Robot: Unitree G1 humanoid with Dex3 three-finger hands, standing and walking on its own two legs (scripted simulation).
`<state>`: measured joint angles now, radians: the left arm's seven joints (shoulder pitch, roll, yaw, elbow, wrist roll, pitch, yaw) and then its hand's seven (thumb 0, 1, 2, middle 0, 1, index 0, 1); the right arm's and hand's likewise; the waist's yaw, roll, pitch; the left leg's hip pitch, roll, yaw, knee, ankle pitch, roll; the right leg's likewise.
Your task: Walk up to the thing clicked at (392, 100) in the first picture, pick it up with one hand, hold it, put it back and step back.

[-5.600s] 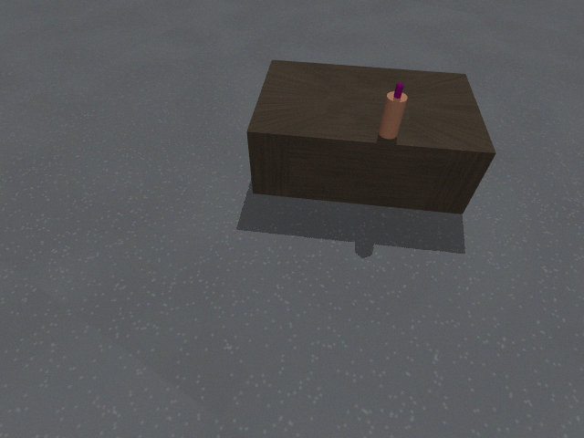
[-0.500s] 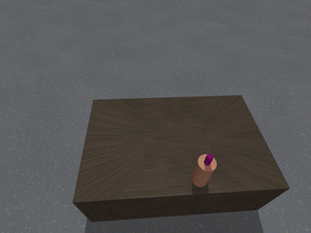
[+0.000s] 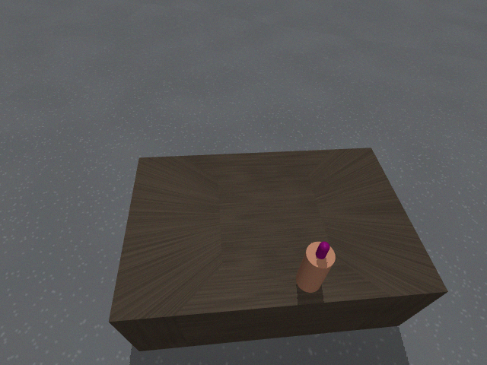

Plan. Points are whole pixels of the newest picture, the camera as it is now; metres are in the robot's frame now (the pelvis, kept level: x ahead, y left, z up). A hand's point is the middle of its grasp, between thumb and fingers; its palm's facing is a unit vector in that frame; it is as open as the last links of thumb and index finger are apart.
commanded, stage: stand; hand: right
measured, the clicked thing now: (316, 264) +0.44 -0.20 -0.31
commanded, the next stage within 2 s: go down in 1.66 s
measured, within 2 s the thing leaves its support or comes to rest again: neither
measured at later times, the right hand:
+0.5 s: hand out of the picture +0.08 -0.25 -0.16, palm faces -0.02 +0.94 -0.33, open 7.4 cm
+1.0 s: hand out of the picture +0.08 -0.25 -0.15, palm faces -0.01 +0.94 -0.34, open 7.4 cm
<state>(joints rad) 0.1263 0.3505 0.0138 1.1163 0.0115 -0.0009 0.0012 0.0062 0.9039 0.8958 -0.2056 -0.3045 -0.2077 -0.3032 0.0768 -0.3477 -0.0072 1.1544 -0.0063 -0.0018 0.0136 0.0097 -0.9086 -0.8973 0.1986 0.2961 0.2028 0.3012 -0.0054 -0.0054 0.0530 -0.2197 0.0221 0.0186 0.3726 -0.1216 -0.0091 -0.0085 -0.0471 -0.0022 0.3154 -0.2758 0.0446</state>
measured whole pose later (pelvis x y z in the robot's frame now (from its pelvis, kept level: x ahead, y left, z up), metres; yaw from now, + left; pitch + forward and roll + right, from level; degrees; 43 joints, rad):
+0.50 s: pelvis +0.00 +0.00 +0.00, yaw +0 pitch -1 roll +0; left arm 0.16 0.35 0.01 1.11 0.01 0.00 0.00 0.01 0.90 0.90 -0.21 -0.30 -0.21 -0.30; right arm 0.09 -0.35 -0.01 1.15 -0.01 0.00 0.02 0.01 -0.91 -0.90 0.20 0.30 0.20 0.30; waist 0.00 0.00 0.06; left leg -0.22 0.02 0.02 0.37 -0.13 -0.01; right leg -0.01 -0.05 -0.01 0.32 -0.28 0.04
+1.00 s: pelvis +0.00 +0.00 +0.00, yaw +0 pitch -2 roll +0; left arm 0.15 0.35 0.02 1.10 0.01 0.00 0.00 0.01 0.90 0.90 -0.21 -0.30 -0.21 -0.30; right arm 0.09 -0.35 -0.01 1.14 -0.01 0.00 0.01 0.01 -0.91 -0.90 0.20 0.30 0.20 0.30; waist -0.01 -0.01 0.06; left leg -0.21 0.02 0.02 0.38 -0.13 -0.01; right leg 0.00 -0.05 0.00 0.31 -0.28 0.05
